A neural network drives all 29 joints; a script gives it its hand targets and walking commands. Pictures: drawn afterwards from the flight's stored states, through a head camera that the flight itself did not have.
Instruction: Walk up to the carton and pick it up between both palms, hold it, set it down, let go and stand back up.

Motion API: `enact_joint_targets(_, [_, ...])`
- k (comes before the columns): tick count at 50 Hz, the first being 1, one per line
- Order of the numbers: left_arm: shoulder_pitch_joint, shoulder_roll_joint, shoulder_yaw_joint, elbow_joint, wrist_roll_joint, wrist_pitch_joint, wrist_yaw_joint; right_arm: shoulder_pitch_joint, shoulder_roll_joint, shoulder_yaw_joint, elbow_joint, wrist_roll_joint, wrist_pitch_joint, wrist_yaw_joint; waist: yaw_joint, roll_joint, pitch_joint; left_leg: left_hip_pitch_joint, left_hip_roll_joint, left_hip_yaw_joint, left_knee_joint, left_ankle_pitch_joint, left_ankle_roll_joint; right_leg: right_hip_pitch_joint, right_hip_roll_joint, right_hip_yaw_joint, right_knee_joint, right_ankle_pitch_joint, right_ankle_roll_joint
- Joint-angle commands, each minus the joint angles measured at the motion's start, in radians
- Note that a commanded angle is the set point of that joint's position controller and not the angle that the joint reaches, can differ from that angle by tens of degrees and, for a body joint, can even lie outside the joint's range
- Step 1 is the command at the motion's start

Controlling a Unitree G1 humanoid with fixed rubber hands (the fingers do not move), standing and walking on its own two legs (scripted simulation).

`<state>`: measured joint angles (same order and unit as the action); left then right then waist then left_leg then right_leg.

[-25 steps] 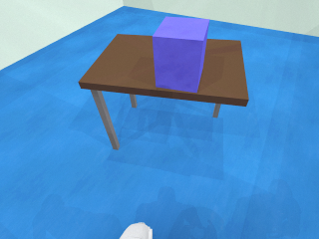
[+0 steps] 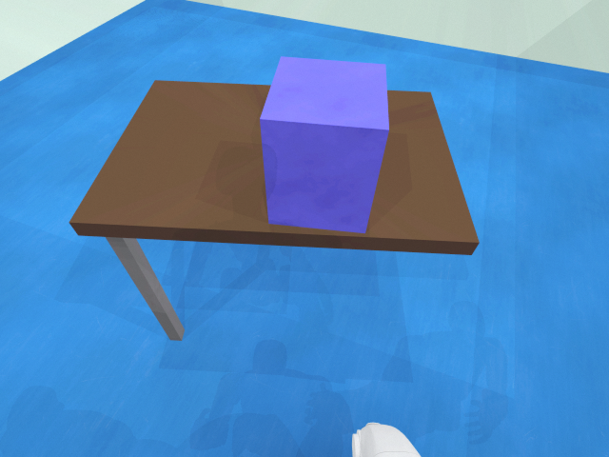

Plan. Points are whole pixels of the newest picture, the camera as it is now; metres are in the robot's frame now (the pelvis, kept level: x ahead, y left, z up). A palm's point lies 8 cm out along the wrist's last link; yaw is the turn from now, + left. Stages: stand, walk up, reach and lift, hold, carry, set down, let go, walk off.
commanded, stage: walk up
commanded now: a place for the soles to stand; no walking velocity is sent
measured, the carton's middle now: (324, 147) +0.66 -0.02 +0.01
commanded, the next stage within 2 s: none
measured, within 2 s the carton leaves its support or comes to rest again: neither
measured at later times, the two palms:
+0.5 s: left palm (172, 425) +0.20 +0.21 -0.14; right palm (487, 420) +0.20 -0.26 -0.13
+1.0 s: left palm (167, 450) +0.16 +0.21 -0.13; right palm (484, 434) +0.18 -0.25 -0.13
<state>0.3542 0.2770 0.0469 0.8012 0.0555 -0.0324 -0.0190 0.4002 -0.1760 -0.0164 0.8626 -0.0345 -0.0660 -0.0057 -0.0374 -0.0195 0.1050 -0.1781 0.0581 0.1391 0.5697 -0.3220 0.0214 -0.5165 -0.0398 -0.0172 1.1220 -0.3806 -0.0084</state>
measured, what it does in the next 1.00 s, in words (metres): walks ahead: right foot, then left foot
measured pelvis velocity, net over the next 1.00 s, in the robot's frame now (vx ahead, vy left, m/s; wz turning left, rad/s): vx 0.12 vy -0.02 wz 0.01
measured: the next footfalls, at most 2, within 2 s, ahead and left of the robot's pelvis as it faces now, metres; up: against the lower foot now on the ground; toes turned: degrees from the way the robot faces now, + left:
right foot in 0.18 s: +0.23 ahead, -0.14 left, +0.00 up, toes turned -7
left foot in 0.52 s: +0.21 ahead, +0.11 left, +0.00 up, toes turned +3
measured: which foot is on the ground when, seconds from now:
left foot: down 0.00-0.22, up 0.24-0.50, down 0.52-1.00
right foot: up 0.00-0.16, down 0.18-0.56, up 0.58-0.76, down 0.78-1.00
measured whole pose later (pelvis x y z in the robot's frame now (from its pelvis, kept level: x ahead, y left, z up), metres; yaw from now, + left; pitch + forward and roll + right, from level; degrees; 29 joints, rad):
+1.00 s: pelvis +0.12 -0.02 +0.00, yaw +1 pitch -3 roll +0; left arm 0.30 0.19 -0.04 0.90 0.00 0.01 -0.01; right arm 0.26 -0.21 0.03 0.90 -0.01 0.01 0.01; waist -0.01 0.03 0.04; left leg -0.30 0.04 0.03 0.57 -0.21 -0.01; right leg -0.18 -0.02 -0.06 0.57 -0.34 0.00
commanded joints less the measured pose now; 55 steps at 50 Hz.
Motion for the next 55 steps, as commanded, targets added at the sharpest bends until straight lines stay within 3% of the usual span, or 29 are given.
enact_joint_targets(1, [0.022,-0.043,-0.017,-0.079,0.003,-0.013,-0.014,0.052,-0.15,-0.028,-0.048,-0.011,-0.033,-0.006,0.026,0.131,0.013,0.011,0.231,-0.18,-0.247,0.418,0.191,-0.068,-0.04,0.0,-0.171,0.135,0.013])
enact_joint_targets(5, [-0.058,-0.044,-0.021,-0.106,0.001,-0.023,-0.022,0.059,-0.185,-0.027,-0.038,-0.018,-0.022,0.004,0.018,0.151,-0.011,-0.037,0.181,-0.084,-0.171,0.383,0.153,0.115,0.005,-0.074,-0.416,0.273,-0.002])
enact_joint_targets(8, [0.048,-0.01,-0.007,-0.062,0.009,-0.032,-0.001,0.072,-0.204,-0.018,-0.031,-0.011,0.004,0.005,0.073,0.053,-0.054,-0.132,0.151,-0.064,0.025,0.357,0.11,0.373,0.056,-0.107,-0.547,0.393,-0.027])
enact_joint_targets(9, [0.119,0.032,0.01,-0.042,0.011,-0.035,0.01,0.116,-0.176,-0.004,-0.026,-0.007,0.012,0.007,0.098,-0.033,-0.108,-0.171,0.105,-0.039,0.186,0.324,0.077,0.494,0.03,-0.057,-0.568,0.44,-0.041])
enact_joint_targets(10, [0.184,0.106,0.032,-0.045,0.013,-0.036,0.021,0.179,-0.122,0.02,-0.038,0.005,0.017,0.007,0.121,-0.17,-0.212,-0.261,0.039,-0.01,0.425,0.1,0.019,0.62,-0.167,0.182,-0.58,0.536,-0.107])
enact_joint_targets(11, [0.206,0.155,0.039,-0.06,-0.008,-0.025,0.034,0.23,-0.091,0.028,-0.049,0.016,0.04,0.003,0.111,-0.196,-0.261,-0.295,-0.053,-0.044,0.603,-0.338,-0.007,0.593,-0.365,0.496,-0.686,0.467,-0.203])
enact_joint_targets(12, [0.168,0.166,0.045,-0.062,-0.047,-0.007,0.046,0.202,-0.121,0.016,-0.052,0.016,0.064,-0.008,0.114,-0.135,-0.224,-0.316,-0.025,-0.116,0.684,-0.373,-0.011,0.532,-0.402,0.547,-0.758,0.287,-0.29])
enact_joint_targets(13, [0.103,0.153,0.042,-0.079,-0.064,0.004,0.055,0.125,-0.148,0.007,-0.081,0.009,0.069,-0.009,0.116,-0.136,-0.176,-0.371,-0.01,-0.122,0.716,-0.343,-0.016,0.473,-0.387,0.539,-0.812,0.16,-0.311])
enact_joint_targets(15, [0.034,0.114,0.023,-0.095,-0.058,0.003,0.062,0.05,-0.144,0.002,-0.093,0.002,0.068,-0.007,0.101,-0.082,-0.079,-0.368,0.014,-0.161,0.686,-0.269,-0.02,0.35,-0.339,0.388,-0.818,0.23,-0.264])
enact_joint_targets(17, [-0.044,0.072,0.001,-0.09,-0.041,-0.01,0.057,0.072,-0.119,-0.001,-0.084,0.004,0.064,-0.007,0.046,-0.086,-0.058,-0.256,0.025,-0.174,0.548,-0.231,-0.028,0.228,-0.285,0.228,-0.779,0.404,-0.233])
enact_joint_targets(19, [-0.096,0.035,-0.015,-0.082,-0.031,-0.017,0.048,0.098,-0.087,0.004,-0.066,0.007,0.064,-0.01,0.017,-0.076,-0.091,-0.155,0.009,-0.146,0.42,-0.214,-0.035,0.172,-0.235,0.101,-0.727,0.575,-0.214])
enact_joint_targets(22, [-0.146,0.063,-0.015,-0.075,-0.019,0.0,0.044,0.058,-0.069,0.004,-0.077,0.02,0.061,-0.01,0.015,-0.089,-0.139,-0.083,-0.005,-0.1,0.224,-0.05,-0.039,0.179,-0.203,0.047,-0.629,0.625,-0.208])
enact_joint_targets(25, [-0.18,0.093,-0.018,-0.063,-0.028,0.031,0.035,0.035,-0.105,-0.019,-0.095,0.019,0.052,-0.016,-0.015,-0.034,-0.162,0.071,-0.044,-0.074,0.005,0.27,-0.021,0.078,-0.17,0.015,-0.506,0.431,-0.139])
enact_joint_targets(26, [-0.161,0.074,-0.028,-0.06,-0.037,0.04,0.03,0.013,-0.147,-0.032,-0.114,0.014,0.05,-0.02,-0.009,0.013,-0.159,0.083,0.007,-0.138,-0.008,0.296,-0.002,0.033,-0.144,0.004,-0.477,0.286,-0.094])
enact_joint_targets(27, [-0.117,0.031,-0.044,-0.056,-0.051,0.052,0.027,-0.031,-0.208,-0.045,-0.148,0.014,0.051,-0.022,0.015,0.158,-0.163,-0.007,0.18,-0.349,-0.114,0.227,0.062,0.043,-0.059,-0.05,-0.364,0.051,-0.034])
enact_joint_targets(28, [-0.098,0.027,-0.042,-0.044,-0.055,0.071,0.035,-0.097,-0.266,-0.061,-0.162,0.029,0.059,-0.025,0.021,0.203,-0.095,-0.207,0.308,-0.506,-0.248,0.108,0.179,0.128,0.033,-0.056,-0.21,-0.215,0.002])
enact_joint_targets(29, [-0.103,0.033,-0.033,-0.041,-0.045,0.084,0.041,-0.152,-0.278,-0.07,-0.158,0.038,0.063,-0.028,0.024,0.221,-0.047,-0.317,0.329,-0.535,-0.288,-0.009,0.244,0.168,-0.002,0.0,-0.119,-0.246,0.007])
enact_joint_targets(30, [-0.124,0.053,-0.025,-0.042,-0.04,0.087,0.04,-0.188,-0.254,-0.06,-0.16,0.041,0.065,-0.029,0.023,0.206,-0.007,-0.332,0.307,-0.508,-0.305,-0.025,0.243,0.149,-0.001,0.01,-0.106,-0.245,0.009])
enact_joint_targets(34, [-0.072,0.033,-0.028,-0.001,-0.04,0.069,0.034,-0.199,-0.205,-0.039,-0.166,0.017,0.06,-0.031,0.035,0.197,-0.088,-0.153,0.204,-0.357,-0.167,0.266,0.171,0.109,-0.001,0.016,-0.205,-0.18,0.012])
enact_joint_targets(36, [-0.067,0.016,-0.037,-0.002,-0.04,0.053,0.032,-0.202,-0.188,-0.033,-0.155,0.013,0.064,-0.022,0.032,0.18,-0.149,-0.08,0.167,-0.32,-0.121,0.239,0.142,0.168,0.006,-0.011,-0.377,-0.118,0.017])
enact_joint_targets(38, [-0.03,0.004,-0.04,0.007,-0.039,0.034,0.03,-0.216,-0.184,-0.023,-0.142,0.01,0.073,-0.014,0.054,0.136,-0.189,-0.074,0.135,-0.28,-0.037,0.217,0.104,0.297,0.017,-0.04,-0.64,0.1,0.013])
enact_joint_targets(39, [-0.016,0.024,-0.035,0.009,-0.037,0.024,0.03,-0.205,-0.168,-0.015,-0.132,0.01,0.075,-0.008,0.054,0.104,-0.203,-0.105,0.118,-0.26,0.009,0.224,0.08,0.366,-0.011,0.005,-0.688,0.177,0.003])
enact_joint_targets(41, [-0.067,0.1,-0.021,-0.009,-0.042,0.015,0.032,-0.141,-0.088,0.017,-0.12,0.02,0.07,0.004,0.004,-0.085,-0.177,-0.198,0.009,-0.151,0.065,0.055,0.006,0.36,-0.196,0.263,-0.755,0.227,-0.052])
enact_joint_targets(42, [-0.128,0.127,-0.02,-0.005,-0.059,0.019,0.027,-0.151,-0.085,0.021,-0.111,0.022,0.072,-0.002,-0.014,-0.092,-0.12,-0.052,-0.003,-0.142,0.003,0.004,0.007,0.141,-0.21,0.231,-0.753,0.093,-0.098])
enact_joint_targets(43, [-0.154,0.104,-0.027,-0.003,-0.058,0.021,0.018,-0.164,-0.114,0.017,-0.102,0.018,0.07,-0.004,-0.018,-0.088,-0.078,0.034,0.009,-0.159,-0.037,0.042,0.012,0.048,-0.163,0.186,-0.768,-0.054,-0.084])
enact_joint_targets(44, [-0.142,0.071,-0.038,0.001,-0.056,0.021,0.013,-0.183,-0.148,0.013,-0.093,0.019,0.062,-0.001,-0.001,-0.063,-0.062,0.039,0.032,-0.194,-0.054,0.092,0.019,0.059,-0.107,0.125,-0.77,-0.084,-0.057])
enact_joint_targets(46, [-0.092,0.057,-0.047,0.011,-0.052,0.017,0.018,-0.178,-0.169,0.013,-0.055,0.024,0.053,0.01,0.024,-0.056,-0.057,-0.051,0.037,-0.207,-0.061,0.137,0.03,0.172,-0.078,0.093,-0.765,-0.022,-0.038])
enact_joint_targets(50, [-0.071,0.079,-0.045,0.046,-0.057,0.012,0.014,-0.145,-0.157,0.029,-0.02,0.022,0.041,0.005,0.022,-0.045,-0.028,-0.056,0.027,-0.187,-0.087,0.128,0.014,0.184,-0.093,0.091,-0.784,-0.011,-0.049])
enact_joint_targets(55, [-0.043,0.068,-0.053,0.081,-0.054,0.011,0.018,-0.115,-0.172,0.032,0.026,0.025,0.036,0.002,0.033,0.025,-0.024,-0.09,0.04,-0.214,-0.131,0.136,0.017,0.242,-0.073,0.054,-0.758,0.028,-0.049])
